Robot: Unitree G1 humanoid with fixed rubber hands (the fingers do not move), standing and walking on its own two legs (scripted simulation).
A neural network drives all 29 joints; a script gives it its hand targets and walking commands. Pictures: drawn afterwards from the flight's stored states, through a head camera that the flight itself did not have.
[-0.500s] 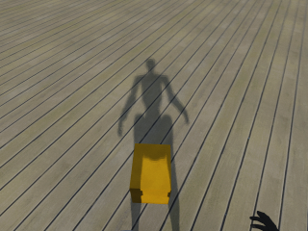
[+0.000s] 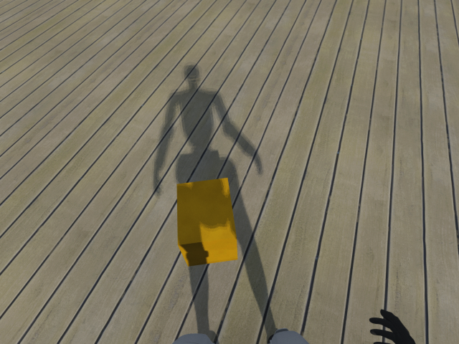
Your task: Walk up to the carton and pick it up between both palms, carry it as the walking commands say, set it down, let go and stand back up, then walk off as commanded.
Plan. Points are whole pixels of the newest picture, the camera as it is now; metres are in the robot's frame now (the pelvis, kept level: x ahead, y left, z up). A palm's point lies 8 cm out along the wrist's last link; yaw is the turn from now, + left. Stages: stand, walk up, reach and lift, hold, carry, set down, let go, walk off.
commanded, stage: walk off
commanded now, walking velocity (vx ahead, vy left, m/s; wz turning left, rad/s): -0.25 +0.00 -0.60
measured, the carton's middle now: (207, 222) +0.63 +0.17 -0.64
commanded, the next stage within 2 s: stand in 0.74 s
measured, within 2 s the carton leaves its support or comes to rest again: neither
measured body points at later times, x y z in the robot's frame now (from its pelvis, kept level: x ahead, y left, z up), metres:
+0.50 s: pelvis -0.15 -0.01 -0.03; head -0.16 -0.02 +0.42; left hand -0.07 +0.26 -0.16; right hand -0.05 -0.30 -0.14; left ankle +0.01 +0.11 -0.72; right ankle -0.19 -0.11 -0.74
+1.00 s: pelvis -0.24 +0.07 +0.00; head -0.22 +0.05 +0.45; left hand -0.07 +0.28 -0.13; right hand -0.27 -0.23 -0.11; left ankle -0.18 +0.14 -0.73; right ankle -0.23 -0.10 -0.70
